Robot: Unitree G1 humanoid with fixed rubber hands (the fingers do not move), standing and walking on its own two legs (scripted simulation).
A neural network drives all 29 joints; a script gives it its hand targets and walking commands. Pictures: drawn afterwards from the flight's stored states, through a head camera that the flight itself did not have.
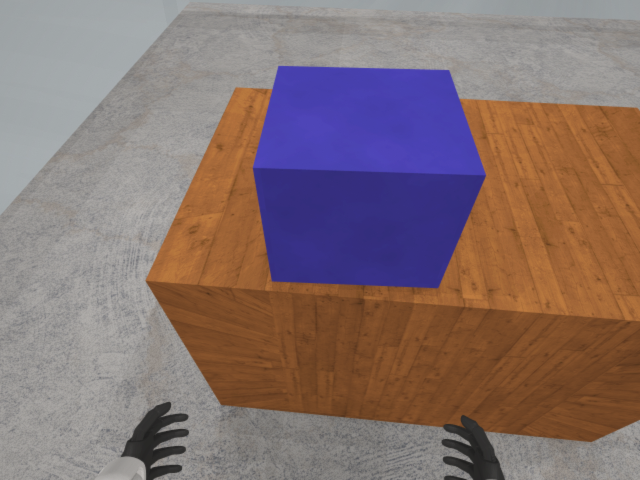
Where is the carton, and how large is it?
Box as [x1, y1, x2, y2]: [253, 66, 485, 287]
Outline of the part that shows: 278,66 253,165 271,279 273,281 438,287 485,176 449,71 427,69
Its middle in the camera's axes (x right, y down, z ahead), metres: +0.06 -0.10 +0.66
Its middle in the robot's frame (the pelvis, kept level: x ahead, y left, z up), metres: +0.56 -0.02 +0.04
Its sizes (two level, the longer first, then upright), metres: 0.289 0.271 0.253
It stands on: a pedestal, 0.68 m high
